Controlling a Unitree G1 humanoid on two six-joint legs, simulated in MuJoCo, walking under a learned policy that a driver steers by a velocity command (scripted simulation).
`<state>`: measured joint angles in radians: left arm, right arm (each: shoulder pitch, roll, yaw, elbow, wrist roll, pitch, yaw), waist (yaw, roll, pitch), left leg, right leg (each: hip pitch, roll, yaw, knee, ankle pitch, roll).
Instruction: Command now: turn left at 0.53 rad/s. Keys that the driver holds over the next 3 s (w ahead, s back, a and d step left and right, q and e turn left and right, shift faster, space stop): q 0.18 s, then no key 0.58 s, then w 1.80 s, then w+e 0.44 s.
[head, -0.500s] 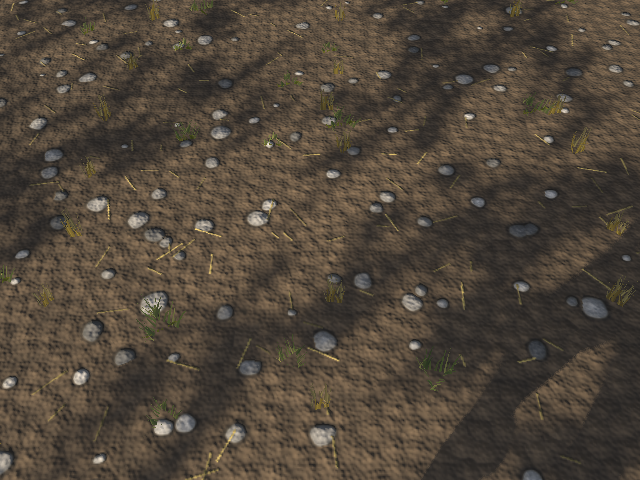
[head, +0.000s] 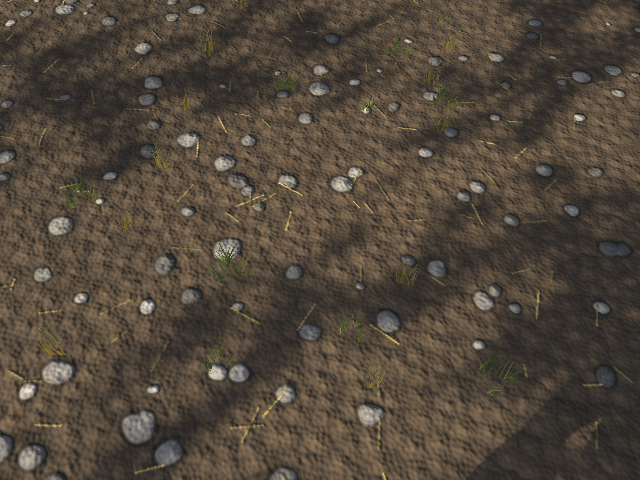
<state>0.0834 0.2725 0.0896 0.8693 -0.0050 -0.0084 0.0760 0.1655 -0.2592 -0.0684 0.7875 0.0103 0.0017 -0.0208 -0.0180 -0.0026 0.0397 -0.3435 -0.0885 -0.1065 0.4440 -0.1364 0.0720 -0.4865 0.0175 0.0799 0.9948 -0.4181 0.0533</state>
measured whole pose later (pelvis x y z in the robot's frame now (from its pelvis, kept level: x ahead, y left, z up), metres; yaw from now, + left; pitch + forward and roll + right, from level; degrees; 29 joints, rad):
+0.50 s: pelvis +0.01 -0.04 +0.00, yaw +12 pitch +0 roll +1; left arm 0.18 0.23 0.03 0.86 0.01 -0.02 0.03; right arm 0.20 -0.30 -0.08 0.79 0.01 0.05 -0.04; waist 0.02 0.04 0.04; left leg -0.35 -0.02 -0.11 0.79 -0.40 -0.09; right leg -0.21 0.00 0.02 0.44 -0.23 -0.02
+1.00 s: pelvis +0.04 -0.03 +0.00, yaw +13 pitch +0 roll +1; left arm 0.20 0.30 0.05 0.93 -0.03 -0.08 -0.02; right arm 0.31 -0.26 -0.05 0.90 0.03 -0.03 -0.02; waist -0.02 0.01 0.01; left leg -0.10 0.00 -0.07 0.41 -0.31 0.00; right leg -0.32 -0.02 -0.04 0.67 -0.39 -0.06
